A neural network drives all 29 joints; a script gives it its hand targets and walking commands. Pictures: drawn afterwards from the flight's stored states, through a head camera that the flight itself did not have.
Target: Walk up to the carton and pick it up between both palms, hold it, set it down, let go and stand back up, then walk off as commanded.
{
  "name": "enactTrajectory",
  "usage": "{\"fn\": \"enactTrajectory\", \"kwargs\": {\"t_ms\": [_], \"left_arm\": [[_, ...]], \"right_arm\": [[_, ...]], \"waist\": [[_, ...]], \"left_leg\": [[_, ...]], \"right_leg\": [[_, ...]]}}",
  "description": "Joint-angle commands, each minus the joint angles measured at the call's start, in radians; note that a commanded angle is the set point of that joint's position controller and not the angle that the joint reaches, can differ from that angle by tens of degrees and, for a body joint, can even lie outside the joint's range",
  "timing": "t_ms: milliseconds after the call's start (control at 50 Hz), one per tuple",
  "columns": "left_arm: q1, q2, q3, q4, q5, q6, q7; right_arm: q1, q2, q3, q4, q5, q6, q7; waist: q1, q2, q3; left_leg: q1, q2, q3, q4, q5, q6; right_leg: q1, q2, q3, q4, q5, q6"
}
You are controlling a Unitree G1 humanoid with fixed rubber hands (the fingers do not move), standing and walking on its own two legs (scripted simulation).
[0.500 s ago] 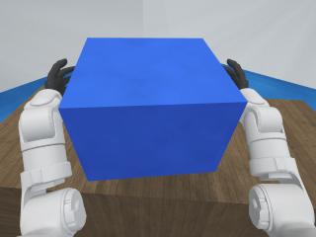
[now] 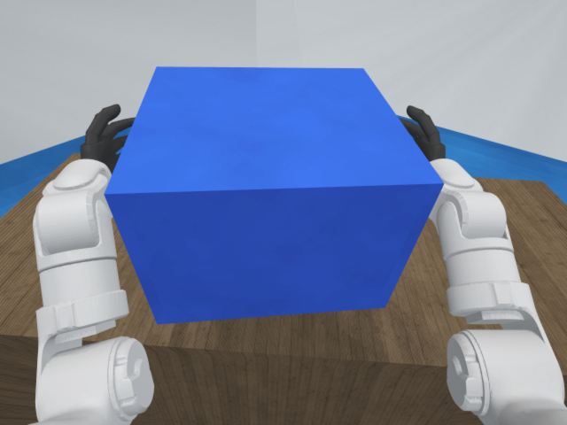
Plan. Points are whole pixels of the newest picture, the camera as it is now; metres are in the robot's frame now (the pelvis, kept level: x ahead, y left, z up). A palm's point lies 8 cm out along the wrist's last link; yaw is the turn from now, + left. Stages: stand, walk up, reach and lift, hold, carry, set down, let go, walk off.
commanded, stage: hold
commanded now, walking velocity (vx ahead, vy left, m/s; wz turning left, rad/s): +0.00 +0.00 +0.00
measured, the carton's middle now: (269, 185) +0.40 +0.00 +0.20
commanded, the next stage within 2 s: none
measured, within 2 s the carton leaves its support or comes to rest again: neither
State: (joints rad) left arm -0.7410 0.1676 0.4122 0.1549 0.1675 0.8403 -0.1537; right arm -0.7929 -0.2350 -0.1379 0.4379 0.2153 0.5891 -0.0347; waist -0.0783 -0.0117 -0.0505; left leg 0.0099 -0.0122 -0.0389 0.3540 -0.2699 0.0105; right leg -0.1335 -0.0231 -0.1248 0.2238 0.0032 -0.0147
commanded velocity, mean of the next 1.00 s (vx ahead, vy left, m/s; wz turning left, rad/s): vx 0.00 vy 0.00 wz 0.00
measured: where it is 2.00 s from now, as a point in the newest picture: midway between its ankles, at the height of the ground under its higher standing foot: outside the picture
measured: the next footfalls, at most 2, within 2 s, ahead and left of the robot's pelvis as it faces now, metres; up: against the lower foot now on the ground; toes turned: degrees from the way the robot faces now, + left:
none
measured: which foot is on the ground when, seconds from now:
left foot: down 0.00-1.00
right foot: down 0.00-1.00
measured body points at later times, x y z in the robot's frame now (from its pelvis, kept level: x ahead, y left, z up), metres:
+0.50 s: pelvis +0.00 +0.00 +0.00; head -0.05 +0.01 +0.45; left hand +0.38 +0.21 +0.25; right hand +0.38 -0.20 +0.25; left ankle -0.04 +0.11 -0.75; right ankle +0.09 -0.12 -0.75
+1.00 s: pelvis +0.00 +0.01 +0.00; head -0.06 +0.02 +0.45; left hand +0.38 +0.21 +0.25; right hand +0.38 -0.20 +0.25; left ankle -0.04 +0.11 -0.75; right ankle +0.09 -0.12 -0.75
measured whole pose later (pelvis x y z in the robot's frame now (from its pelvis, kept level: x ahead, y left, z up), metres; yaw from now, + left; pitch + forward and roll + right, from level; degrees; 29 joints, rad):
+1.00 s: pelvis +0.00 +0.01 +0.00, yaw +0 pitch -6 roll -1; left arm -0.72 0.16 0.40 0.13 0.17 0.84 -0.15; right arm -0.77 -0.23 -0.14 0.42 0.22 0.58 -0.03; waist -0.08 -0.01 -0.05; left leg 0.02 -0.02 -0.04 0.35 -0.27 0.02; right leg -0.12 -0.03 -0.12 0.22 0.00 -0.01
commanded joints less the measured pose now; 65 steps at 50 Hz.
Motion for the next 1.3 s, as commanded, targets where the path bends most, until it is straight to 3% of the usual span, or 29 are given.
{"fn": "enactTrajectory", "kwargs": {"t_ms": [0, 120, 200, 380, 460, 540, 600, 700, 820, 860, 940, 1040, 1080, 1120, 1220, 1280], "left_arm": [[-0.604, -0.438, -0.409, -0.131, -0.150, -0.048, -0.125], [-0.574, -0.436, -0.398, -0.097, -0.147, -0.046, -0.125], [-0.577, -0.412, -0.367, -0.070, -0.128, -0.047, -0.132], [-0.595, -0.444, -0.407, -0.121, -0.155, -0.056, -0.115], [-0.589, -0.439, -0.418, -0.121, -0.164, -0.052, -0.118], [-0.564, -0.421, -0.388, -0.094, -0.139, -0.046, -0.124], [-0.530, -0.426, -0.393, -0.117, -0.143, -0.044, -0.129], [-0.539, -0.436, -0.412, -0.180, -0.143, -0.037, -0.125], [-0.551, -0.439, -0.415, -0.158, -0.145, -0.037, -0.121], [-0.553, -0.451, -0.431, -0.183, -0.150, -0.038, -0.120], [-0.565, -0.433, -0.419, -0.151, -0.144, -0.041, -0.116], [-0.564, -0.428, -0.393, -0.112, -0.136, -0.043, -0.120], [-0.583, -0.436, -0.404, -0.094, -0.134, -0.041, -0.121], [-0.576, -0.440, -0.399, -0.087, -0.134, -0.042, -0.125], [-0.595, -0.449, -0.417, -0.107, -0.156, -0.053, -0.120], [-0.590, -0.443, -0.410, -0.124, -0.155, -0.059, -0.116]], "right_arm": [[-0.664, 0.521, 0.357, -0.269, 0.136, -0.045, 0.127], [-0.669, 0.504, 0.343, -0.263, 0.131, -0.047, 0.125], [-0.652, 0.506, 0.343, -0.239, 0.111, -0.040, 0.122], [-0.678, 0.503, 0.355, -0.275, 0.133, -0.057, 0.128], [-0.658, 0.503, 0.340, -0.266, 0.124, -0.054, 0.125], [-0.654, 0.491, 0.352, -0.265, 0.127, -0.049, 0.123], [-0.661, 0.499, 0.364, -0.317, 0.141, -0.051, 0.112], [-0.597, 0.479, 0.360, -0.287, 0.139, -0.040, 0.118], [-0.635, 0.496, 0.365, -0.308, 0.137, -0.045, 0.123], [-0.633, 0.494, 0.352, -0.307, 0.142, -0.047, 0.122], [-0.651, 0.488, 0.347, -0.289, 0.129, -0.053, 0.133], [-0.650, 0.497, 0.353, -0.260, 0.123, -0.050, 0.132], [-0.649, 0.492, 0.328, -0.222, 0.116, -0.045, 0.134], [-0.658, 0.494, 0.333, -0.235, 0.109, -0.053, 0.137], [-0.681, 0.500, 0.339, -0.255, 0.129, -0.061, 0.135], [-0.673, 0.512, 0.355, -0.275, 0.131, -0.062, 0.128]], "waist": [[0.000, 0.037, -0.308], [0.000, 0.030, -0.297], [0.004, 0.010, -0.262], [0.009, 0.046, -0.335], [-0.008, 0.035, -0.334], [0.003, 0.022, -0.291], [0.001, 0.021, -0.330], [-0.014, 0.050, -0.320], [-0.003, 0.031, -0.306], [-0.013, 0.051, -0.314], [0.000, 0.055, -0.291], [0.012, 0.020, -0.283], [-0.007, 0.047, -0.250], [-0.003, 0.035, -0.260], [-0.003, 0.052, -0.316], [0.007, 0.030, -0.345]], "left_leg": [[-0.429, -0.037, 0.021, -0.131, 0.189, -0.047], [-0.416, -0.038, 0.018, -0.130, 0.208, -0.048], [-0.449, -0.047, 0.028, -0.145, 0.144, -0.037], [-0.413, -0.038, 0.022, -0.128, 0.189, -0.046], [-0.410, -0.044, 0.024, -0.129, 0.200, -0.049], [-0.421, -0.043, 0.020, -0.127, 0.198, -0.045], [-0.401, -0.048, 0.017, -0.106, 0.262, -0.056], [-0.365, -0.043, 0.014, -0.103, 0.313, -0.069], [-0.384, -0.039, 0.015, -0.118, 0.265, -0.059], [-0.367, -0.038, 0.011, -0.117, 0.277, -0.063], [-0.389, -0.037, 0.019, -0.126, 0.236, -0.063], [-0.416, -0.037, 0.022, -0.140, 0.195, -0.044], [-0.428, -0.032, 0.020, -0.151, 0.159, -0.044], [-0.439, -0.030, 0.019, -0.154, 0.151, -0.036], [-0.407, -0.036, 0.021, -0.130, 0.210, -0.051], [-0.395, -0.044, 0.020, -0.116, 0.242, -0.054]], "right_leg": [[0.567, 0.047, 0.089, 0.086, 0.067, -0.002], [0.540, 0.047, 0.092, 0.076, 0.061, -0.006], [0.562, 0.040, 0.093, 0.072, 0.036, 0.001], [0.537, 0.045, 0.083, 0.080, 0.035, -0.003], [0.546, 0.045, 0.093, 0.077, 0.062, -0.001], [0.559, 0.043, 0.091, 0.073, 0.064, -0.003], [0.593, 0.042, 0.093, 0.077, 0.139, 0.000], [0.550, 0.051, 0.089, 0.077, 0.131, -0.006], [0.553, 0.055, 0.087, 0.077, 0.083, -0.008], [0.542, 0.055, 0.086, 0.073, 0.081, -0.010], [0.523, 0.053, 0.081, 0.071, 0.046, -0.010], [0.551, 0.050, 0.089, 0.075, 0.038, -0.006], [0.534, 0.050, 0.084, 0.070, 0.008, -0.008], [0.543, 0.050, 0.088, 0.076, 0.014, -0.007], [0.545, 0.046, 0.087, 0.081, 0.043, -0.008], [0.558, 0.045, 0.091, 0.080, 0.082, -0.005]]}}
